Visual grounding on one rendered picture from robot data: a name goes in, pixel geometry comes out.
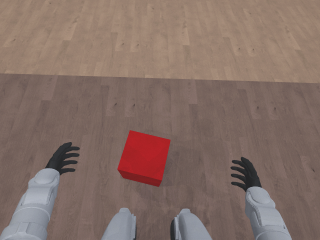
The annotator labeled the left robot hand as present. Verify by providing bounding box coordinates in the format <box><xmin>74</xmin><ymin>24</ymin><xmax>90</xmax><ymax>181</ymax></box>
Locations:
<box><xmin>45</xmin><ymin>142</ymin><xmax>80</xmax><ymax>175</ymax></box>

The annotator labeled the right robot hand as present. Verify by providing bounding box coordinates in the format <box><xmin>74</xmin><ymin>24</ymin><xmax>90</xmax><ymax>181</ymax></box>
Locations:
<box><xmin>230</xmin><ymin>157</ymin><xmax>262</xmax><ymax>192</ymax></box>

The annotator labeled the left robot thigh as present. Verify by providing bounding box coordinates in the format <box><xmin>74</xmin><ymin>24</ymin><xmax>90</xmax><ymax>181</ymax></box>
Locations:
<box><xmin>101</xmin><ymin>212</ymin><xmax>136</xmax><ymax>240</ymax></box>

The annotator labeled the left robot forearm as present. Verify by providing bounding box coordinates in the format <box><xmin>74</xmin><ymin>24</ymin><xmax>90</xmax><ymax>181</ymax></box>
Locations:
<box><xmin>0</xmin><ymin>168</ymin><xmax>60</xmax><ymax>240</ymax></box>

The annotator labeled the right robot thigh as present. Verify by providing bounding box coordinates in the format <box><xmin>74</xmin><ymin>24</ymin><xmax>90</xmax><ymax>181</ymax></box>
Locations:
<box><xmin>174</xmin><ymin>213</ymin><xmax>212</xmax><ymax>240</ymax></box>

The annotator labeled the robot thigh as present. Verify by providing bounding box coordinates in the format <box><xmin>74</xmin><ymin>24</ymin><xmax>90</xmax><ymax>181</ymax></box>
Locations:
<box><xmin>101</xmin><ymin>212</ymin><xmax>136</xmax><ymax>240</ymax></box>
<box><xmin>174</xmin><ymin>213</ymin><xmax>212</xmax><ymax>240</ymax></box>

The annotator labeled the carton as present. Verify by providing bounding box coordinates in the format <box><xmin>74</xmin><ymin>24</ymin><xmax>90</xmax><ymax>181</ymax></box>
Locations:
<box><xmin>117</xmin><ymin>130</ymin><xmax>171</xmax><ymax>187</ymax></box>

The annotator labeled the right robot forearm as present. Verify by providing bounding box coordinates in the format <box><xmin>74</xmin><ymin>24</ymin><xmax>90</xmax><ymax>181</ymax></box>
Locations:
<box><xmin>245</xmin><ymin>186</ymin><xmax>292</xmax><ymax>240</ymax></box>

